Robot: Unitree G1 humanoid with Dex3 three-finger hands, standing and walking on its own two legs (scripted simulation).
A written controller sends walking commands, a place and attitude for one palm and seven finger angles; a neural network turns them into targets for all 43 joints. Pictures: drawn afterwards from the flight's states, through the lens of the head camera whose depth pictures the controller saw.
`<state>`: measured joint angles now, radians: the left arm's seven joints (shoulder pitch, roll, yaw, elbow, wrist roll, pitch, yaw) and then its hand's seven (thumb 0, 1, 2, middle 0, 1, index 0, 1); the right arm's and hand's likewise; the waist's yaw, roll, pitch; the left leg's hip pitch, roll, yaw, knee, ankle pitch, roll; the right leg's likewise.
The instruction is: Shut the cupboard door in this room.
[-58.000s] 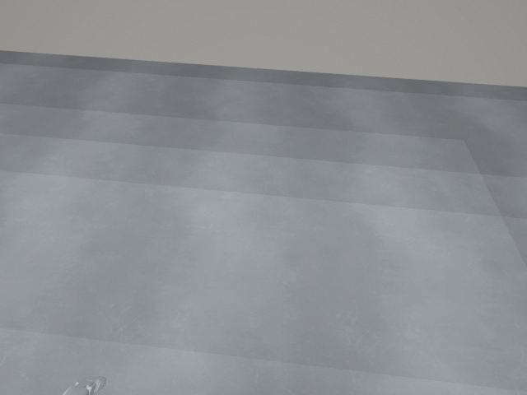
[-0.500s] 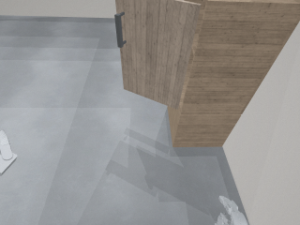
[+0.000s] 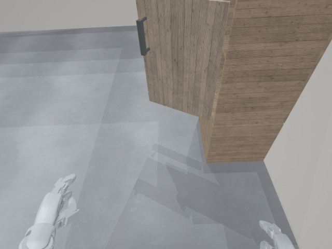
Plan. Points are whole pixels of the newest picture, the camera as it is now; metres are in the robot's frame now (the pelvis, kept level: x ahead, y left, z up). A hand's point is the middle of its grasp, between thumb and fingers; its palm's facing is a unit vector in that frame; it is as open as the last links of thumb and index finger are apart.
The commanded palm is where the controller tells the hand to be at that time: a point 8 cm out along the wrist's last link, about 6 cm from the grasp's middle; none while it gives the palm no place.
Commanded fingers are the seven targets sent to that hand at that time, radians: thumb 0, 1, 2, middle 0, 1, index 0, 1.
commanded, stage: let the arm hang, fingers relaxed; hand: left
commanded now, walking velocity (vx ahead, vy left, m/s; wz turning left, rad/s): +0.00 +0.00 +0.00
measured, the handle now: (144, 36) +0.97 +0.16 +0.08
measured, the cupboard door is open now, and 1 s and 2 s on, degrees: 61 61 61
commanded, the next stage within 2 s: look to check the result in 0.96 s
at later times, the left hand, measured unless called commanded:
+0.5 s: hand out of the picture -0.07 +0.18 -0.16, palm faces +0.00 -0.98 -0.22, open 7.3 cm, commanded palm none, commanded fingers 0.00 0.90 0.90 -0.20 -0.30 -0.20 -0.30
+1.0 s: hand out of the picture -0.02 +0.17 -0.16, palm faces -0.01 -0.98 -0.18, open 7.4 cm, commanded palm none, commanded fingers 0.00 0.90 0.90 -0.20 -0.30 -0.20 -0.30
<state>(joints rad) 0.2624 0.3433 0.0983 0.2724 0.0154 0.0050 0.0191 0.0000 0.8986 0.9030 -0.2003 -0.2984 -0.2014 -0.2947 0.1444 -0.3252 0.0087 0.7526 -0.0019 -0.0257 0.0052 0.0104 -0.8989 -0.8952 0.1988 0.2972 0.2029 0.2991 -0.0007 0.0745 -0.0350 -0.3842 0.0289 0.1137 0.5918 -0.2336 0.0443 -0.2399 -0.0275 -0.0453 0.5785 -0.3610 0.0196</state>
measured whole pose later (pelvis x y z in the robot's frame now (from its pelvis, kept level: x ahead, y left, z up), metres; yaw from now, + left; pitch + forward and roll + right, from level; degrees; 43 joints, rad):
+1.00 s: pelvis -0.01 +0.00 +0.01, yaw -1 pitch -2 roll +0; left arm 0.30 0.14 0.00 1.13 0.02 0.00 0.03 0.00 0.91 0.90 -0.20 -0.30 -0.20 -0.29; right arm 0.30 -0.15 -0.02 1.13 -0.01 0.02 -0.02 0.00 -0.90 -0.90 0.20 0.30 0.20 0.30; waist -0.02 0.01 0.02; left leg -0.25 0.03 0.14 0.40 -0.13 0.04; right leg -0.13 -0.02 -0.03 0.41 -0.26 0.01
